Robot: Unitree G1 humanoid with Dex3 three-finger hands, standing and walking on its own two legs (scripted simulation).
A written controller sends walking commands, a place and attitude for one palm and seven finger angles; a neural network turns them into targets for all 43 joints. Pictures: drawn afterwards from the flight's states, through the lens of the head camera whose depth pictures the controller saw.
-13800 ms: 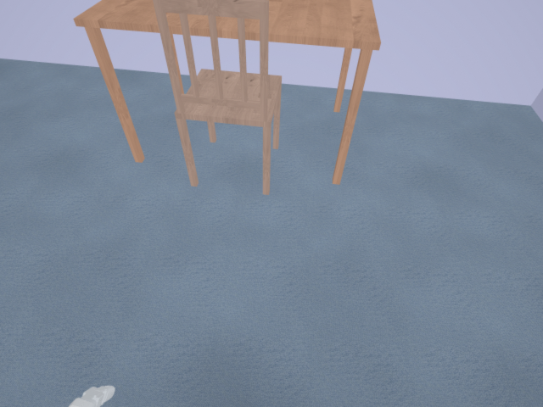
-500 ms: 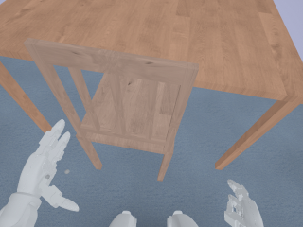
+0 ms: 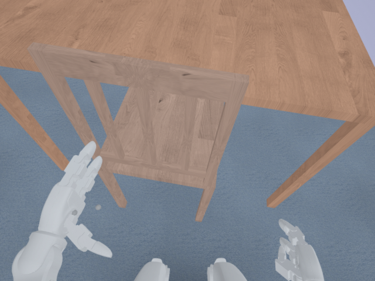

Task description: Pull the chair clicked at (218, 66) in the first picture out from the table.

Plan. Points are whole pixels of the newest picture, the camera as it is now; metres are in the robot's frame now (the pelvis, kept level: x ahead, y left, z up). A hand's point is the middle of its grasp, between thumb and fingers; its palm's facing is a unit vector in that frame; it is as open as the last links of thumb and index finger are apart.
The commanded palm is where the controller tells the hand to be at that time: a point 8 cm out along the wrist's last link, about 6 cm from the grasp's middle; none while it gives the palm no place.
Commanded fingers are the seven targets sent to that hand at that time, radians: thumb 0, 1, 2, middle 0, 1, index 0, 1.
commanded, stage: aim the fingers beside a spindle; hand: left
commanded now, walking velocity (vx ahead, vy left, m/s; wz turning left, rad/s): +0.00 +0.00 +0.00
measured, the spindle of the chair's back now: (148, 132) +0.46 +0.12 +0.00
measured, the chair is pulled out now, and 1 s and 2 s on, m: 0.00 0.00 0.00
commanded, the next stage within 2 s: none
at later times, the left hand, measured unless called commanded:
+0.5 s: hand (120, 201) +0.27 +0.15 +0.02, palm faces -0.15 -0.99 -0.03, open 16.9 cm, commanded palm +0.26 +0.20 +0.02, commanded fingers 0.00 -0.50 0.30 -0.06 -0.08 -0.06 -0.08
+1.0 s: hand (133, 191) +0.30 +0.12 +0.01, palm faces -0.15 -0.99 -0.04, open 16.9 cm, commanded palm +0.28 +0.18 +0.00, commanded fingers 0.00 -0.50 0.30 -0.06 -0.08 -0.06 -0.08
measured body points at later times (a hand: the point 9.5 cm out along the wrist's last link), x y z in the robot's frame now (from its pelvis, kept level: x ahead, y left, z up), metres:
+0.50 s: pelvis +0.00 -0.01 -0.01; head +0.09 +0.00 +0.43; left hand +0.27 +0.20 +0.02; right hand +0.17 -0.25 -0.10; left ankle +0.00 +0.10 -0.66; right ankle +0.02 -0.13 -0.66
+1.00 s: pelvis +0.00 -0.02 -0.02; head +0.10 -0.02 +0.42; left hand +0.30 +0.18 +0.02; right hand +0.16 -0.26 -0.12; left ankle +0.00 +0.10 -0.66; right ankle +0.02 -0.13 -0.66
